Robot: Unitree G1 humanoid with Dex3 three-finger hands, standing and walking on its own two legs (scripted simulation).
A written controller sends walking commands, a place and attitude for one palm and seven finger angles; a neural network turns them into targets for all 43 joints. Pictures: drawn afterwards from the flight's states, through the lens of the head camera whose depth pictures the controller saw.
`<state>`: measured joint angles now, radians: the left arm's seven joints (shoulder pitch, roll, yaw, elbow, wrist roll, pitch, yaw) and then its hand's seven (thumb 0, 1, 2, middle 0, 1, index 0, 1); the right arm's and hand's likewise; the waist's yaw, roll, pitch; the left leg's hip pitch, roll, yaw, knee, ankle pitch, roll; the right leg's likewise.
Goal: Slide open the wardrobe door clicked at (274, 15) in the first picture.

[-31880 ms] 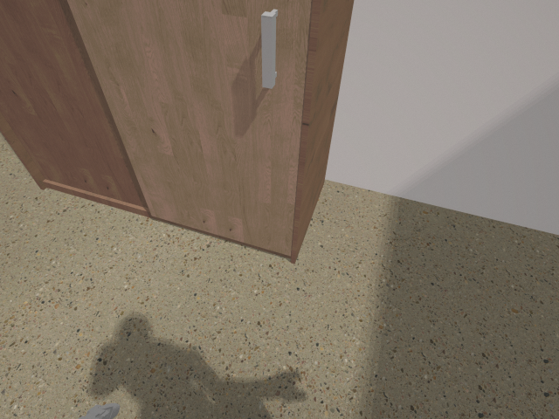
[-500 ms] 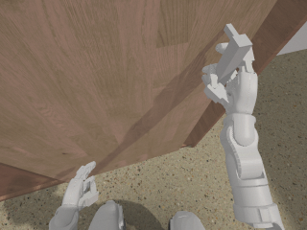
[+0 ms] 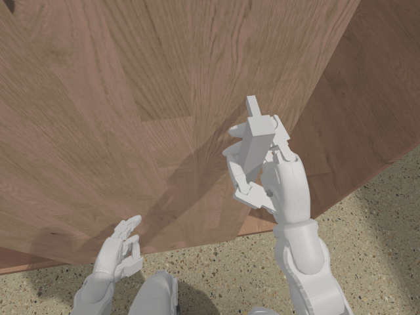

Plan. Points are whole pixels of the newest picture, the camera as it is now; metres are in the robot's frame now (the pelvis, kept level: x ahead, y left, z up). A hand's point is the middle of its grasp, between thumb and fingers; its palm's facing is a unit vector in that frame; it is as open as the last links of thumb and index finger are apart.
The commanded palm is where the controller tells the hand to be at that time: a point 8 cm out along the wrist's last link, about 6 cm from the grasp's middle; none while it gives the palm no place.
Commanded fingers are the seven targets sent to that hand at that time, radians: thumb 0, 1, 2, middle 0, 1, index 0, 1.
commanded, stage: step sideways, sliding the door along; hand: right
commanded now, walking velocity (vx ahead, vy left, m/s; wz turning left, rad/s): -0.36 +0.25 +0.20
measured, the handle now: (246, 148) +0.33 -0.06 +0.15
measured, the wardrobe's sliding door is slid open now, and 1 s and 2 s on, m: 0.28 0.51 0.51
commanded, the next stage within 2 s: stop walking and hold the door there in 1.10 s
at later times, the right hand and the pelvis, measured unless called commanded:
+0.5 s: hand (129, 204) +0.26 +0.10 +0.14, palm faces -0.22 +0.97 -0.10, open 6.9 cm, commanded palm +0.25 +0.07 +0.14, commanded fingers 0.00 -0.90 -0.90 0.45 1.40 0.45 1.40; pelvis -0.08 +0.12 -0.01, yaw +12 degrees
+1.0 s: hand (56, 205) +0.26 +0.19 +0.14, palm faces +0.08 +1.00 -0.05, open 6.3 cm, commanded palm +0.23 +0.21 +0.14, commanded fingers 0.00 -0.90 -0.90 0.45 1.40 0.45 1.40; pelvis -0.15 +0.29 -0.01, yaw +5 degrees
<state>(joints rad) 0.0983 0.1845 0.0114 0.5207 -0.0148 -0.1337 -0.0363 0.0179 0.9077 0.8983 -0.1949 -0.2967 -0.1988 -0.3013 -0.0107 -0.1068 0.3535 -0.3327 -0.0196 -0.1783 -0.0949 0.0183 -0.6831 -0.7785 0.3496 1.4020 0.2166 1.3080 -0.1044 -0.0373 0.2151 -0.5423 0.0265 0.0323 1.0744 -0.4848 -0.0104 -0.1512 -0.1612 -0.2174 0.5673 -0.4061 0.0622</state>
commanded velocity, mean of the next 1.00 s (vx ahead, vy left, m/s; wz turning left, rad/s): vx -0.11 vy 0.30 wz -0.04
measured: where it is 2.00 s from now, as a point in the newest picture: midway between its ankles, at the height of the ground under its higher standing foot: outside the picture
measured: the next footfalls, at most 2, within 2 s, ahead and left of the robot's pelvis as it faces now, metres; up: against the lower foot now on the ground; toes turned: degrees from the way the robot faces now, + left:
left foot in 0.16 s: +0.12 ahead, +0.14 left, +0.00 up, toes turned +9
right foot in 0.52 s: -0.09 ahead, +0.01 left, +0.00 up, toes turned +2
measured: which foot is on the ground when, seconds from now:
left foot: up 0.00-0.14, down 0.16-0.50, up 0.52-0.80, down 0.82-0.98, up 1.00-1.00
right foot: down 0.00-0.20, up 0.22-0.50, down 0.52-0.82, up 0.84-0.96, down 0.98-1.00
